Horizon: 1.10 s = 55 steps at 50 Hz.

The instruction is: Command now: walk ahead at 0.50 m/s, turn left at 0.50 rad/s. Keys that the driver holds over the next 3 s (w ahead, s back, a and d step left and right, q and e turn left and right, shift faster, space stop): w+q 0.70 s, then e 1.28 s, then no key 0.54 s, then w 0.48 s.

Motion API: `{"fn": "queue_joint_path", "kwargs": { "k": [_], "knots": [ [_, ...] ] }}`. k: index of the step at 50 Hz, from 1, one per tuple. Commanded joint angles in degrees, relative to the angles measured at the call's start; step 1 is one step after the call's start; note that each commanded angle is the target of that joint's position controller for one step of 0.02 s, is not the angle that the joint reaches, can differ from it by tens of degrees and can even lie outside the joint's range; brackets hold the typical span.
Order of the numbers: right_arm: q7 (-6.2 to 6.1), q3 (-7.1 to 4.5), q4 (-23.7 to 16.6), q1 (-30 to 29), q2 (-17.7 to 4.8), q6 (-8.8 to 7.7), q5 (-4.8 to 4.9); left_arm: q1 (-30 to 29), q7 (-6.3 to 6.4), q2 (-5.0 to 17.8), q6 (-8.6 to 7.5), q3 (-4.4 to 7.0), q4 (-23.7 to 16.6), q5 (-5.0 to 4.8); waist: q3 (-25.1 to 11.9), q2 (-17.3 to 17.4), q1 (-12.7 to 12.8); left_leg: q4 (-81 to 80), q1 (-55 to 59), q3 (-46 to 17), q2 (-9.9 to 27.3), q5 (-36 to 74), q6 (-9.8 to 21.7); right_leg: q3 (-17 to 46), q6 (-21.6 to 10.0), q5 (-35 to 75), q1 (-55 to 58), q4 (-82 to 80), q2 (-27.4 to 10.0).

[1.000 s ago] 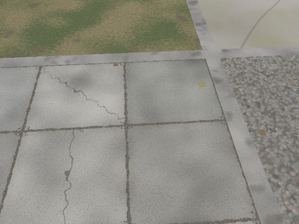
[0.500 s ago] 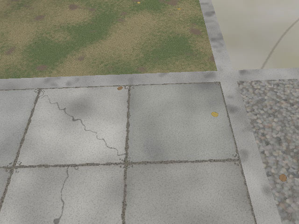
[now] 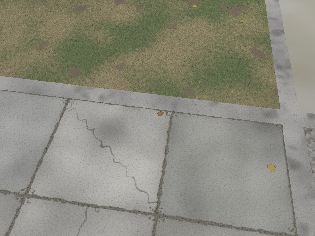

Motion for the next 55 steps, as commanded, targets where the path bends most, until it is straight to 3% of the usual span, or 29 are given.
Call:
{"fn": "queue_joint_path", "kwargs": {
  "k": [1,5,9,12,15,17,18,19,20,21,22,23,24,26,29,35,38,41,42,43,44,45,46,47,48,49,51,52,55],
  "knots": [
    [-0.56,-1.12,-4.42,0.21,-5.71,-0.69,-0.29,0.29,0.59,6.55,-0.2,2.19,-5.21,1.0,-5.38,1.63,1.75,-15.58,11.53,-21.5,15.38,9.62,11.5,3.19,0.72,3.3,-11.01,-4.8,-4.65],
    [-2.17,-2.02,-4.07,4.48,-8.91,-0.75,0.19,-6.05,1.16,4.93,1.09,2.0,-8.19,1.64,-2.61,2.86,0.4,-17.02,6.89,-16.7,13.01,13.66,10.81,1.29,3.85,13.33,-12.37,-18.48,-3.05],
    [-2.9,-2.05,-3.61,8.01,-8.78,0.01,0.71,-14.41,0.44,3.25,0.61,1.34,-10.85,0.99,-1.91,5.01,-2.87,-15.32,6.15,-15.16,10.07,7.78,7.27,0.84,3.83,25.75,-7.99,-34.87,0.61],
    [-3.0,-2.07,-2.94,10.41,-8.72,0.46,1.02,-18.12,-0.27,4.34,0.07,1.44,-12.8,0.33,-1.85,5.76,-4.2,-12.55,9.77,-18.95,11.62,5.73,6.68,1.78,3.4,25.79,-6.61,-39.66,1.94],
    [-3.49,-2.24,-3.24,10.53,-8.88,1.08,0.91,-17.96,-1.01,6.44,-0.92,2.02,-13.65,0.14,-2.33,6.65,-3.17,-7.41,14.98,-24.16,13.53,5.76,5.97,2.93,2.07,19.77,-4.41,-43.46,2.58],
    [-3.56,-2.09,-4.22,8.65,-8.22,1.43,0.74,-11.11,-0.8,8.04,-1.51,2.9,-12.08,0.23,-4.76,7.99,0.71,-1.79,14.72,-24.9,11.76,10.31,4.4,1.58,-0.15,17.89,5.24,-46.79,2.95],
    [-3.26,-1.24,-5.33,7.32,-5.95,1.22,0.31,-3.71,-0.43,10.21,-1.74,3.74,-10.88,1.07,-10.68,6.47,4.3,8.09,10.43,-22.17,8.82,11.14,2.6,4.82,-3.04,18.29,18.06,-45.35,-1.7],
    [-3.26,-0.35,-6.87,8.38,-3.02,0.97,-0.16,5.58,0.16,13.81,-1.42,4.67,-10.1,1.65,-18.84,-1.75,6.77,25.42,-1.7,-15.12,3.12,-0.62,-0.52,17.42,-7.39,15.07,35.78,-45.12,-12.34],
    [-3.06,0.37,-8.13,16.29,-2.14,0.35,1.39,8.15,-0.41,15.8,-0.53,5.2,-8.29,1.41,-22.95,-21.15,2.84,39.39,-19.16,-11.06,-0.51,-26.9,-2.67,41.79,-14.81,4.91,46.88,-49.95,-22.83],
    [-3.13,-0.75,-6.34,15.25,-8.06,0.55,2.0,5.49,-0.43,9.54,-0.18,3.84,-9.9,0.48,-16.83,-12.49,3.78,45.94,-24.5,-12.59,4.51,-23.48,-3.36,40.33,-13.12,-4.21,42.21,-51.3,-21.88],
    [-3.01,-1.37,-7.0,9.42,-10.07,0.95,1.47,2.98,-0.23,6.63,0.28,3.05,-10.49,0.34,-9.67,-6.12,4.88,46.65,-24.93,-10.69,6.38,-17.87,-3.81,29.98,-10.39,-1.77,34.24,-52.2,-19.03],
    [-3.04,-1.41,-7.61,6.81,-9.02,1.14,0.89,0.14,-0.32,6.37,0.67,2.71,-10.64,0.88,-6.05,-2.17,3.53,45.12,-22.62,-9.2,8.21,-13.79,-4.07,23.65,-9.09,4.13,26.96,-53.91,-16.36],
    [-2.85,-1.59,-8.25,5.46,-8.1,1.26,0.51,-1.26,-0.41,5.54,0.81,2.4,-10.25,1.11,-3.37,-2.42,2.44,42.79,-21.44,-9.08,9.73,-11.37,-4.18,19.36,-8.92,9.16,22.23,-55.44,-14.6],
    [-2.31,-1.41,-8.69,6.13,-5.6,1.94,1.13,-2.03,-0.59,5.15,0.47,2.3,-9.49,1.27,-2.3,-4.88,0.95,40.48,-18.12,-7.44,11.43,-9.13,-4.2,11.94,-8.6,14.25,17.19,-58.47,-12.06],
    [-2.2,-1.15,-10.69,3.76,-4.25,2.54,0.82,-1.23,-0.67,7.05,-0.11,3.08,-8.17,0.86,-1.78,-3.9,0.77,36.24,-20.69,-6.98,12.39,-4.74,-5.13,5.83,-10.04,21.47,17.18,-60.64,-12.36],
    [-0.54,-0.4,-13.4,-4.78,-3.04,1.83,0.73,0.77,-0.02,9.62,0.98,3.72,-6.34,0.62,-0.29,-2.7,3.55,18.6,-19.49,-3.33,11.75,10.02,-5.01,-5.16,-8.12,26.69,20.52,-60.83,-11.18],
    [0.16,0.4,-15.54,-9.71,-1.24,1.2,0.05,4.24,-0.13,10.11,2.05,3.4,-4.15,-0.37,1.35,-2.13,4.71,10.01,-13.76,-0.26,9.01,8.8,-4.05,-6.35,-7.99,37.03,20.3,-57.89,-11.25],
    [0.36,-0.66,-15.55,-7.29,-4.07,0.49,-0.64,4.08,-0.23,12.48,3.02,3.64,-2.79,-1.77,-1.49,-5.2,1.31,3.56,-6.31,1.34,5.87,4.43,-1.67,-4.48,-6.43,49.28,24.28,-50.24,-11.69],
    [0.08,-1.58,-13.47,-1.29,-5.9,0.23,-1.11,2.87,-0.14,12.48,3.21,3.47,-2.63,-2.09,-4.8,-5.05,-2.44,-1.52,2.23,2.22,4.27,9.43,-0.36,-5.03,-4.87,52.42,23.87,-43.87,-9.95],
    [-0.62,-2.72,-11.54,4.56,-9.34,0.15,-1.82,3.96,-0.13,10.83,2.97,2.81,-2.42,-1.65,-9.05,-3.65,-4.94,-2.68,14.38,0.92,6.08,22.57,1.07,-6.28,-2.35,47.36,18.54,-35.07,-6.98],
    [-1.81,-3.6,-10.77,11.8,-14.83,0.45,-3.77,5.07,-0.49,6.2,2.31,0.96,-4.56,1.01,-18.82,6.61,-6.1,5.11,34.98,-12.95,21.39,54.43,6.58,-7.16,1.21,17.39,2.83,-15.9,-2.05],
    [-1.88,-2.6,-11.6,10.87,-14.26,1.03,-3.82,14.41,-1.13,2.82,2.17,-0.48,-2.31,0.41,-30.71,15.15,-2.83,4.45,45.29,-28.14,34.51,62.87,16.14,1.58,3.61,-22.63,-7.49,-0.4,3.47],
    [-1.5,-2.32,-11.73,10.49,-11.31,1.76,-2.6,11.54,-1.04,9.45,2.83,1.5,-0.81,-1.52,-30.27,8.17,-5.52,1.8,38.45,-23.23,30.64,53.44,14.15,6.49,3.7,-21.15,-7.71,2.98,1.14],
    [-1.31,-1.68,-11.38,6.08,-9.7,1.74,-1.5,6.44,-0.78,9.48,3.56,1.76,-2.84,-2.43,-21.03,7.74,-3.92,-0.64,32.09,-17.03,27.43,44.09,11.5,4.16,3.64,-18.39,-12.62,1.85,-0.62],
    [-1.27,-0.9,-10.84,1.91,-7.2,1.55,-0.84,4.87,-0.01,7.81,4.65,1.58,-2.69,-1.64,-15.01,5.26,-1.75,-3.74,23.97,-13.2,24.49,34.98,9.15,2.65,4.26,-14.39,-12.66,-1.62,-2.68],
    [-1.2,-0.46,-10.68,-1.67,-5.51,1.4,-0.96,5.27,0.73,7.45,6.11,1.88,-2.24,-0.78,-11.14,6.21,0.35,-7.24,15.42,-9.79,22.61,27.86,7.94,2.07,5.07,-10.69,-8.89,-3.97,-3.8],
    [-1.46,-0.89,-10.38,-6.32,-6.2,1.0,-2.48,8.55,1.74,6.06,8.44,2.19,-1.85,-0.37,-8.94,8.47,3.5,-12.52,3.88,-4.81,21.46,21.2,8.2,-0.23,6.45,-4.45,-0.97,-2.98,-2.72],
    [-1.77,-0.94,-10.21,-7.79,-6.28,0.81,-2.73,8.92,2.14,5.85,9.02,2.43,-2.3,-0.34,-8.24,8.91,4.15,-13.62,2.09,-3.11,21.71,19.19,8.55,-0.5,6.67,-3.32,-0.78,-3.34,-2.54],
    [-3.21,-1.22,-8.48,-7.38,-6.65,0.86,-2.37,4.85,2.48,5.84,9.69,2.85,-5.06,0.06,-6.94,8.17,3.04,-15.27,3.24,-0.74,23.07,10.85,8.44,-0.08,5.96,1.5,-3.74,-8.29,-3.92]
  ]
}}
Next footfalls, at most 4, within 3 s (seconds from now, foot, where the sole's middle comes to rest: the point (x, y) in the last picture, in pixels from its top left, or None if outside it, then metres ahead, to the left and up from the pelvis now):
0.36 right None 0.39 -0.11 -0.77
0.86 left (105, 216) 0.54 0.24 -0.77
1.32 right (164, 203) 0.60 -0.01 -0.77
1.82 left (112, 204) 0.59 0.21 -0.77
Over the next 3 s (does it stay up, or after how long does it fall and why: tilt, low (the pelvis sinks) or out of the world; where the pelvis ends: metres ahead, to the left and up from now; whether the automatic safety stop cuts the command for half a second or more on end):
stays up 0.62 0.03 0.01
